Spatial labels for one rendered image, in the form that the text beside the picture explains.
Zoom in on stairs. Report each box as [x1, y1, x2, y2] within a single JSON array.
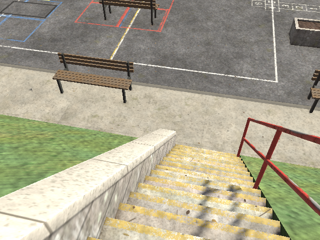
[[86, 144, 290, 240]]

